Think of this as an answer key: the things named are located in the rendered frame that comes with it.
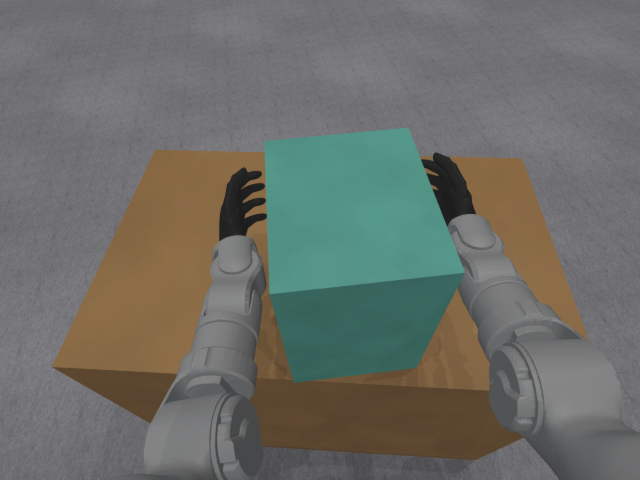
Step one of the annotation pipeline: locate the left robot forearm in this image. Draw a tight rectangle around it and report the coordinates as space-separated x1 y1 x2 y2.
144 235 267 472

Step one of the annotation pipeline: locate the carton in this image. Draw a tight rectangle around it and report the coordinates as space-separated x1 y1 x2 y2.
264 128 465 383

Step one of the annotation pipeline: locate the right robot forearm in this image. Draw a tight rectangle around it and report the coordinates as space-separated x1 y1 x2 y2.
447 214 623 414

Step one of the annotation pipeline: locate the pedestal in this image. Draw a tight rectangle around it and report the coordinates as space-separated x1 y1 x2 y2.
52 150 589 460

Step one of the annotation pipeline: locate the robot left upper arm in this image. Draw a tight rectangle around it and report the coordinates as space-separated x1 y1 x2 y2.
108 392 264 480

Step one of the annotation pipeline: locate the robot right upper arm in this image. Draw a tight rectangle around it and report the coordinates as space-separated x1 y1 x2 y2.
489 339 640 480

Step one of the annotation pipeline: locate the robot right hand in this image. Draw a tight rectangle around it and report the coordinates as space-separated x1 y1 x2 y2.
421 152 476 227

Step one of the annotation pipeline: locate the robot left hand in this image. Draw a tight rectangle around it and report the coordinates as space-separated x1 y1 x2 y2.
219 167 267 241

